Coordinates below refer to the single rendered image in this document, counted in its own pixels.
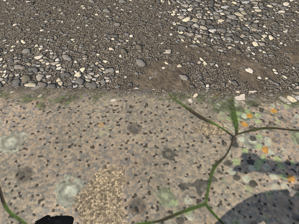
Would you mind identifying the left robot hand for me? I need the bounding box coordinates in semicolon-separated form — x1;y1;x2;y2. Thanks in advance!
35;215;74;224

